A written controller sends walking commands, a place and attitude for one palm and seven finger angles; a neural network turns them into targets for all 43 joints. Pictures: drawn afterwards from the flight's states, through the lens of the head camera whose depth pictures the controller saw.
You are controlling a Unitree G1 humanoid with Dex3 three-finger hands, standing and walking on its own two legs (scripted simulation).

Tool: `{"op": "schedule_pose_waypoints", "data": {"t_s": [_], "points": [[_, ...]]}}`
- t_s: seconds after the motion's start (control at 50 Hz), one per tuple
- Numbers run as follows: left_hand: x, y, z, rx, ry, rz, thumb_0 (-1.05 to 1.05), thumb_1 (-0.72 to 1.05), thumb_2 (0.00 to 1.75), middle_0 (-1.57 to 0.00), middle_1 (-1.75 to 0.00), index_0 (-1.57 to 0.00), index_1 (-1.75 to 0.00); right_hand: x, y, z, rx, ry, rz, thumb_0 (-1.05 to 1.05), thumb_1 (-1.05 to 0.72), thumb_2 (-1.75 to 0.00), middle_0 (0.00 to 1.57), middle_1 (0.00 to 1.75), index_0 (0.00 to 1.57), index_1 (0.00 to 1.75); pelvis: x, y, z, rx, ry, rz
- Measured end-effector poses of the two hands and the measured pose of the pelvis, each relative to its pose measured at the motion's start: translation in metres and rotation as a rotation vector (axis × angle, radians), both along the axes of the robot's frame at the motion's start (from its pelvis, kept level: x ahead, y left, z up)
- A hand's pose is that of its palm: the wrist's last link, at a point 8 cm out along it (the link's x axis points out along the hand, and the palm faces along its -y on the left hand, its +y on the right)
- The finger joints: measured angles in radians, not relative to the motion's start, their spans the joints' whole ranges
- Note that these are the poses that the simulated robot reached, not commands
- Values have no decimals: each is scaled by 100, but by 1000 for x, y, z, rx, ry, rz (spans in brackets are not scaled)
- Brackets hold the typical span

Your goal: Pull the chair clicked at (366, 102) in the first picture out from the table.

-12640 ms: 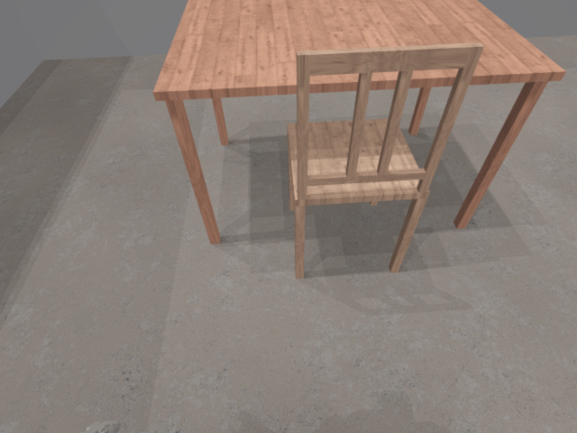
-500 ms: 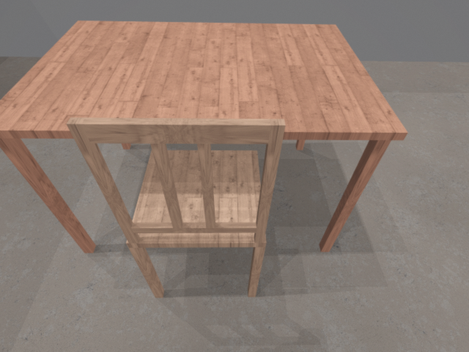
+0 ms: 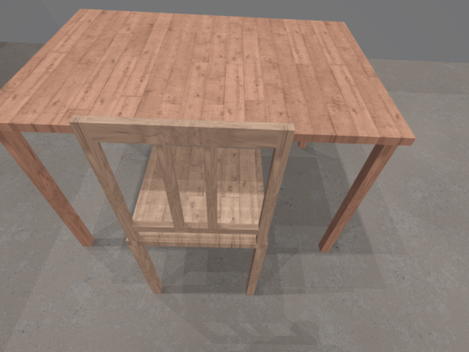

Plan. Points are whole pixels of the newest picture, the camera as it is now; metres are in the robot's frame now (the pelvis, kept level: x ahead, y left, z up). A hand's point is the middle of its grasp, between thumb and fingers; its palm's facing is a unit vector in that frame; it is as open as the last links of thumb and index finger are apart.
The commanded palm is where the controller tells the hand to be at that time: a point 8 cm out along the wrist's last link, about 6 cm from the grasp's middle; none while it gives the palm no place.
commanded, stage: look again from close up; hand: left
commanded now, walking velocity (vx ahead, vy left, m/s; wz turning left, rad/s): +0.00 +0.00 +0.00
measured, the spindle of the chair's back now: (172, 190) +0.46 +0.18 -0.06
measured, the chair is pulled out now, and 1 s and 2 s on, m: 0.00 0.00 0.00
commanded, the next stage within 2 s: raise the hand toward the chair's back in 0.42 s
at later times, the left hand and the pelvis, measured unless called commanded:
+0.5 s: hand out of the picture +0.00 +0.17 -0.18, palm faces +0.02 -0.98 -0.20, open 7.4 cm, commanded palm none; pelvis +0.01 -0.01 +0.00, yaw +0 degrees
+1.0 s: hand out of the picture +0.14 +0.16 -0.08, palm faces +0.17 -0.98 -0.03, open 9.7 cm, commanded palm +0.13 +0.22 -0.06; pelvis -0.04 -0.06 -0.10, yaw +2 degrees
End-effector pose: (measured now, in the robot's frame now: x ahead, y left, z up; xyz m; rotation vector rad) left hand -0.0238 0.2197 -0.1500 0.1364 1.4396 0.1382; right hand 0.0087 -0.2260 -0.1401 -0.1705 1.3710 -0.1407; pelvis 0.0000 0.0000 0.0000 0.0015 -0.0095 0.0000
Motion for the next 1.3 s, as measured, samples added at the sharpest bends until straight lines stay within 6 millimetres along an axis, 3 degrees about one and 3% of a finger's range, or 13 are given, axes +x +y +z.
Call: {"op": "schedule_pose_waypoints", "data": {"t_s": [0.24,0.54,0.58,0.66,0.7,0.76,0.82,0.92,0.98,1.06,1.16,1.3], "points": [[22,-3,1,3,-49,-5,0,91,90,-20,-29,-20,-30,19,-6,2,-7,-41,9,1,-93,-90,20,30,20,30,6,-3,1,4,1,0],[23,-4,5,29,-35,-6,0,91,90,-20,-29,-20,-30,12,-10,-1,7,-2,6,1,-92,-90,20,30,20,30,10,-9,1,2,9,3],[52,0,22,41,-206,86,1,90,90,-20,-29,-20,-30,20,-14,3,-12,-88,5,1,-92,-90,20,30,20,30,8,-11,0,4,10,6],[144,3,95,92,-787,91,1,88,89,-20,-29,-20,-30,55,-24,14,-37,-374,24,1,-92,-90,20,30,20,30,0,-17,-9,19,38,26],[181,-1,124,78,-1032,61,1,85,88,-19,-29,-19,-29,77,-32,16,-43,-485,45,1,-91,-90,20,30,20,30,-7,-19,-16,10,77,34],[209,-11,143,1,-1334,-10,0,80,86,-19,-28,-19,-28,110,-45,19,-58,-626,71,1,-91,-90,21,30,20,30,-17,-28,-35,10,159,14],[204,-23,129,-79,-1468,-115,0,75,83,-18,-27,-18,-27,140,-59,20,-68,-746,103,1,-91,-90,21,30,20,30,-26,-37,-59,10,213,4],[158,-22,76,-107,-1328,-62,0,63,79,-18,-25,-18,-26,177,-70,15,-94,-861,163,1,-91,-90,20,30,20,30,-36,-50,-91,3,255,15],[133,-15,70,-29,-1310,-5,1,56,76,-17,-24,-17,-25,186,-69,7,-103,-874,192,1,-91,-90,20,30,20,30,-38,-56,-102,-12,264,28],[131,-10,87,31,-1419,-42,1,47,72,-16,-23,-16,-23,181,-60,-16,-86,-828,220,1,-91,-90,20,30,20,30,-42,-61,-111,-37,278,44],[163,-15,91,-62,-1422,-143,1,35,67,-14,-21,-14,-22,152,-49,-45,-36,-725,176,1,-90,-90,20,30,20,30,-45,-62,-113,-48,290,46],[188,-11,94,-80,-1312,-104,0,19,60,-13,-18,-13,-19,104,-50,-52,-31,-599,45,1,-90,-90,21,30,20,30,-39,-53,-98,-28,296,23]]}}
